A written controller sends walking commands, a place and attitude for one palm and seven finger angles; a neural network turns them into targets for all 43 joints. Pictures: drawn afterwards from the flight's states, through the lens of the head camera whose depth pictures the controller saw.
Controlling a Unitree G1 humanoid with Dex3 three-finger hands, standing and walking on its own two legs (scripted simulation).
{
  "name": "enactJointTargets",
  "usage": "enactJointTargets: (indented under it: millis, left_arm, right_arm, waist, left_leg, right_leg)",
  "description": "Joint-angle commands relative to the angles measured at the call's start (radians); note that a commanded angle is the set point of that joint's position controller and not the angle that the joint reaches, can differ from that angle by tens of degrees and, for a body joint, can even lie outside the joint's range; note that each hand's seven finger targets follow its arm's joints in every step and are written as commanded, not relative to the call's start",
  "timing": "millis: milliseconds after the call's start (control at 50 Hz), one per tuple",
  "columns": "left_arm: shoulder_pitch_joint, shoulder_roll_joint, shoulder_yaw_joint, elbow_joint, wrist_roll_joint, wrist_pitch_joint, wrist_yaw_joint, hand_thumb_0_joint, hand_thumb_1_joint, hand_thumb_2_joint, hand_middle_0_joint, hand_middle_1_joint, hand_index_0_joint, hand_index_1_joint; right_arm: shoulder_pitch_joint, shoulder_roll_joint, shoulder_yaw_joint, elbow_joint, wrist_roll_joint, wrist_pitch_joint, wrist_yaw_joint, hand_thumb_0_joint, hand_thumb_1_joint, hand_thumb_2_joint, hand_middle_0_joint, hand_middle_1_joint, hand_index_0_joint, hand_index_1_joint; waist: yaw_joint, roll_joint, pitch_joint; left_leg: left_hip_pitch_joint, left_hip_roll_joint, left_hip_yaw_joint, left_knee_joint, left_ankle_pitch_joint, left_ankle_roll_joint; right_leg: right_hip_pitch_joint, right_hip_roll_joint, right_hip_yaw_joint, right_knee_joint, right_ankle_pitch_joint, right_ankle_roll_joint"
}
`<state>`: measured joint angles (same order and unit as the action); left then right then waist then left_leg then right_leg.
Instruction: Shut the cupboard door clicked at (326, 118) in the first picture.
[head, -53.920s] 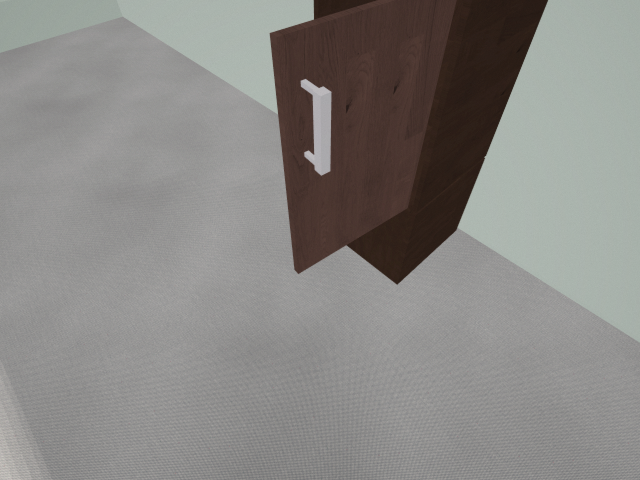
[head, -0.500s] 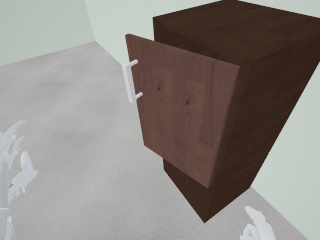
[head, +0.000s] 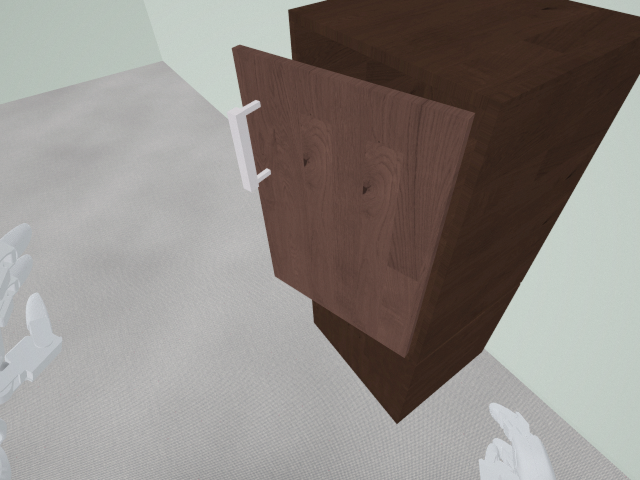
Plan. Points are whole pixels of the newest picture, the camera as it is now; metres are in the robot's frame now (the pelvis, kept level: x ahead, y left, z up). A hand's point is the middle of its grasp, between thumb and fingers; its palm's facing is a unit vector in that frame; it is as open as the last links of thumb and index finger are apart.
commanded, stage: step back with the hand held close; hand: left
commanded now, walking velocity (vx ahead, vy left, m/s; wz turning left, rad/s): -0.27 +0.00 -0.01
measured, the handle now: (252, 147) +0.63 +0.17 +0.09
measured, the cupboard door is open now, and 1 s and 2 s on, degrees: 17 17 17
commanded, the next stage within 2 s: stop stepping back and stand still in 0.78 s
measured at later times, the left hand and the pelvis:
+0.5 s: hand out of the picture +0.10 +0.28 +0.16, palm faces +0.50 -0.75 -0.42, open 7.4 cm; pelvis -0.09 +0.00 -0.02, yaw +3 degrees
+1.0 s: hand out of the picture -0.05 +0.28 +0.18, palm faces +0.54 -0.68 -0.49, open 7.4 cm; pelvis -0.22 +0.00 -0.04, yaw +6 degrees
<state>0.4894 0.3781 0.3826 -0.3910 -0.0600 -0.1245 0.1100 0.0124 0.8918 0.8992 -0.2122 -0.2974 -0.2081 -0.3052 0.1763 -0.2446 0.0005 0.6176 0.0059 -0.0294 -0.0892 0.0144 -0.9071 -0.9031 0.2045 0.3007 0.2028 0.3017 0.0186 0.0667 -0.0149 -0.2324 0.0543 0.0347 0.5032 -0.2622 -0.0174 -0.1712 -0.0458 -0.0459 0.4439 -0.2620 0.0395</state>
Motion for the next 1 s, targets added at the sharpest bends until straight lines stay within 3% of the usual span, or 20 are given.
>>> enactJointTargets:
  millis: [0, 60, 120, 180, 260, 320, 440, 460, 500, 580, 700, 780, 820, 860, 880, 900, 920, 940, 960, 980]
  left_arm:
    - [0.011, 0.23, 0.155, -0.248, -0.006, -0.057, 0.037, 0.0, 0.9, 0.9, -0.2, -0.3, -0.2, -0.3]
    - [0.032, 0.267, 0.196, -0.263, -0.009, -0.056, 0.047, 0.0, 0.9, 0.9, -0.2, -0.3, -0.2, -0.3]
    - [0.035, 0.243, 0.177, -0.259, -0.012, -0.06, 0.052, 0.0, 0.9, 0.9, -0.2, -0.3, -0.2, -0.3]
    - [0.031, 0.23, 0.169, -0.263, -0.006, -0.077, 0.056, 0.0, 0.9, 0.9, -0.2, -0.3, -0.2, -0.3]
    - [-0.001, 0.237, 0.186, -0.255, 0.011, -0.105, 0.063, 0.0, 0.9, 0.9, -0.2, -0.3, -0.2, -0.3]
    - [-0.026, 0.213, 0.171, -0.275, 0.027, -0.134, 0.068, 0.0, 0.9, 0.9, -0.2, -0.3, -0.2, -0.3]
    - [-0.086, 0.227, 0.181, -0.308, 0.046, -0.175, 0.08, 0.0, 0.9, 0.9, -0.2, -0.3, -0.2, -0.3]
    - [-0.089, 0.259, 0.207, -0.315, 0.047, -0.181, 0.081, 0.0, 0.9, 0.9, -0.2, -0.3, -0.2, -0.3]
    - [-0.081, 0.231, 0.173, -0.325, 0.033, -0.185, 0.083, 0.0, 0.9, 0.9, -0.2, -0.3, -0.2, -0.3]
    - [-0.101, 0.227, 0.155, -0.294, 0.022, -0.182, 0.096, 0.0, 0.9, 0.9, -0.2, -0.3, -0.2, -0.3]
    - [-0.075, 0.255, 0.189, -0.289, 0.022, -0.195, 0.098, 0.0, 0.9, 0.9, -0.2, -0.3, -0.2, -0.3]
    - [-0.018, 0.27, 0.236, -0.328, 0.022, -0.199, 0.084, 0.0, 0.9, 0.9, -0.2, -0.3, -0.2, -0.3]
    - [0.013, 0.283, 0.257, -0.326, 0.013, -0.198, 0.071, 0.0, 0.9, 0.9, -0.2, -0.3, -0.2, -0.3]
    - [0.045, 0.32, 0.298, -0.316, 0.009, -0.194, 0.07, 0.0, 0.9, 0.9, -0.2, -0.3, -0.2, -0.3]
    - [0.065, 0.311, 0.286, -0.327, 0.004, -0.195, 0.071, 0.0, 0.9, 0.9, -0.2, -0.3, -0.2, -0.3]
    - [0.059, 0.339, 0.303, -0.352, 0.007, -0.193, 0.078, 0.0, 0.9, 0.9, -0.2, -0.3, -0.2, -0.3]
    - [0.02, 0.349, 0.282, -0.368, 0.017, -0.171, 0.085, 0.0, 0.9, 0.9, -0.2, -0.3, -0.2, -0.3]
    - [-0.051, 0.343, 0.266, -0.372, 0.028, -0.148, 0.085, 0.0, 0.9, 0.9, -0.2, -0.3, -0.2, -0.3]
    - [-0.136, 0.354, 0.279, -0.389, 0.022, -0.138, 0.087, 0.0, 0.9, 0.9, -0.2, -0.3, -0.2, -0.3]
    - [-0.17, 0.298, 0.231, -0.342, 0.028, -0.135, 0.096, 0.0, 0.9, 0.9, -0.2, -0.3, -0.2, -0.3]
  right_arm:
    - [-0.099, -0.1, -0.045, -0.194, 0.008, -0.013, -0.022, 0.0, -0.9, -0.9, 0.2, 0.3, 0.2, 0.3]
    - [-0.098, -0.109, -0.052, -0.204, 0.008, 0.004, -0.029, 0.0, -0.9, -0.9, 0.2, 0.3, 0.2, 0.3]
    - [-0.087, -0.109, -0.049, -0.217, 0.011, 0.008, -0.029, 0.0, -0.9, -0.9, 0.2, 0.3, 0.2, 0.3]
    - [-0.084, -0.113, -0.046, -0.219, 0.011, -0.001, -0.029, 0.0, -0.9, -0.9, 0.2, 0.3, 0.2, 0.3]
    - [-0.077, -0.128, -0.048, -0.218, 0.015, -0.025, -0.028, 0.0, -0.9, -0.9, 0.2, 0.3, 0.2, 0.3]
    - [-0.062, -0.126, -0.044, -0.216, 0.014, -0.052, -0.026, 0.0, -0.9, -0.9, 0.2, 0.3, 0.2, 0.3]
    - [-0.035, -0.117, -0.044, -0.196, 0.003, -0.101, -0.023, 0.0, -0.9, -0.9, 0.2, 0.3, 0.2, 0.3]
    - [-0.032, -0.121, -0.048, -0.187, -0.002, -0.107, -0.023, 0.0, -0.9, -0.9, 0.2, 0.3, 0.2, 0.3]
    - [-0.02, -0.094, -0.038, -0.17, -0.007, -0.113, -0.016, 0.0, -0.9, -0.9, 0.2, 0.3, 0.2, 0.3]
    - [-0.005, -0.09, -0.036, -0.141, -0.011, -0.115, -0.014, 0.0, -0.9, -0.9, 0.2, 0.3, 0.2, 0.3]
    - [-0.023, -0.102, -0.046, -0.149, 0.001, -0.115, -0.016, 0.0, -0.9, -0.9, 0.2, 0.3, 0.2, 0.3]
    - [-0.051, -0.107, -0.061, -0.167, -0.001, -0.124, -0.009, 0.0, -0.9, -0.9, 0.2, 0.3, 0.2, 0.3]
    - [-0.057, -0.104, -0.075, -0.166, -0.003, -0.123, -0.003, 0.0, -0.9, -0.9, 0.2, 0.3, 0.2, 0.3]
    - [-0.074, -0.099, -0.081, -0.176, 0.005, -0.123, 0.003, 0.0, -0.9, -0.9, 0.2, 0.3, 0.2, 0.3]
    - [-0.055, -0.075, -0.078, -0.178, 0.006, -0.122, 0.006, 0.0, -0.9, -0.9, 0.2, 0.3, 0.2, 0.3]
    - [-0.007, -0.072, -0.085, -0.155, 0.004, -0.112, 0.012, 0.0, -0.9, -0.9, 0.2, 0.3, 0.2, 0.3]
    - [0.006, -0.065, -0.084, -0.127, -0.011, -0.085, 0.024, 0.0, -0.9, -0.9, 0.2, 0.3, 0.2, 0.3]
    - [0.034, -0.064, -0.075, -0.095, -0.028, -0.06, 0.026, 0.0, -0.9, -0.9, 0.2, 0.3, 0.2, 0.3]
    - [0.067, -0.061, -0.06, -0.098, -0.033, -0.054, 0.023, 0.0, -0.9, -0.9, 0.2, 0.3, 0.2, 0.3]
    - [0.048, -0.046, -0.04, -0.125, -0.028, -0.065, 0.003, 0.0, -0.9, -0.9, 0.2, 0.3, 0.2, 0.3]
  waist:
    - [-0.008, -0.012, -0.183]
    - [-0.003, -0.009, -0.199]
    - [-0.008, 0.0, -0.165]
    - [-0.009, 0.041, -0.128]
    - [-0.012, 0.055, -0.061]
    - [-0.017, 0.083, -0.048]
    - [-0.022, 0.056, -0.019]
    - [-0.021, 0.028, -0.027]
    - [-0.028, -0.036, -0.031]
    - [-0.04, -0.085, -0.032]
    - [-0.033, -0.011, -0.074]
    - [-0.018, 0.163, -0.118]
    - [-0.011, 0.179, -0.126]
    - [-0.007, 0.121, -0.105]
    - [-0.012, 0.007, -0.066]
    - [-0.019, -0.182, -0.079]
    - [-0.017, -0.336, -0.071]
    - [-0.053, -0.372, -0.066]
    - [-0.07, -0.349, -0.102]
    - [-0.067, -0.326, -0.076]
  left_leg:
    - [0.067, 0.012, 0.029, -0.017, 0.475, 0.027]
    - [0.03, 0.025, 0.016, -0.03, 0.482, 0.029]
    - [-0.051, 0.039, 0.002, -0.061, 0.382, 0.033]
    - [-0.172, 0.056, -0.026, -0.113, 0.188, 0.048]
    - [-0.408, 0.07, -0.058, -0.177, -0.248, 0.078]
    - [-0.502, 0.083, -0.079, -0.184, -0.395, 0.094]
    - [-0.51, 0.053, -0.073, -0.084, -0.457, 0.085]
    - [-0.461, 0.036, -0.07, -0.051, -0.433, 0.076]
    - [-0.317, -0.007, -0.033, 0.044, -0.321, 0.043]
    - [-0.184, -0.013, -0.034, 0.063, -0.255, 0.029]
    - [-0.297, 0.046, -0.095, -0.067, -0.302, 0.053]
    - [-0.518, 0.153, -0.168, -0.218, -0.461, 0.095]
    - [-0.58, 0.179, -0.133, -0.204, -0.479, 0.097]
    - [-0.583, 0.133, -0.038, -0.07, -0.5, 0.068]
    - [-0.437, 0.038, 0.033, 0.114, -0.421, 0.016]
    - [-0.186, -0.085, 0.089, 0.499, -0.291, -0.042]
    - [-0.131, -0.093, 0.001, 0.829, -0.223, -0.04]
    - [-0.107, -0.038, -0.079, 0.935, -0.197, -0.024]
    - [0.007, -0.025, -0.059, 0.86, -0.205, -0.011]
    - [0.052, -0.014, -0.033, 0.61, -0.268, 0.012]
  right_leg:
    - [0.025, -0.025, -0.006, 0.038, 0.515, -0.022]
    - [0.044, -0.006, -0.005, 0.066, 0.498, -0.015]
    - [0.046, 0.006, -0.001, 0.08, 0.408, -0.011]
    - [0.07, 0.025, 0.001, 0.099, 0.272, -0.006]
    - [0.134, 0.039, 0.029, 0.136, 0.128, -0.006]
    - [0.15, 0.046, 0.039, 0.173, 0.048, -0.007]
    - [0.03, 0.028, 0.123, 0.112, -0.134, -0.034]
    - [-0.018, 0.017, 0.153, 0.07, -0.155, -0.044]
    - [-0.176, -0.041, 0.214, -0.024, -0.199, -0.075]
    - [-0.314, -0.057, 0.186, -0.098, -0.309, -0.074]
    - [-0.166, 0.016, 0.105, 0.041, -0.218, -0.043]
    - [0.051, 0.101, 0.027, 0.336, -0.149, -0.035]
    - [0.084, 0.114, 0.018, 0.426, -0.16, -0.046]
    - [0.003, 0.064, 0.095, 0.332, -0.268, -0.084]
    - [-0.217, -0.016, 0.23, 0.118, -0.44, -0.135]
    - [-0.545, -0.171, 0.472, -0.163, -0.667, -0.202]
    - [-0.699, -0.326, 0.678, -0.355, -0.762, -0.26]
    - [-0.716, -0.309, 0.601, -0.324, -0.679, -0.239]
    - [-0.741, -0.239, 0.433, -0.272, -0.634, -0.178]
    - [-0.666, -0.172, 0.282, -0.201, -0.539, -0.127]
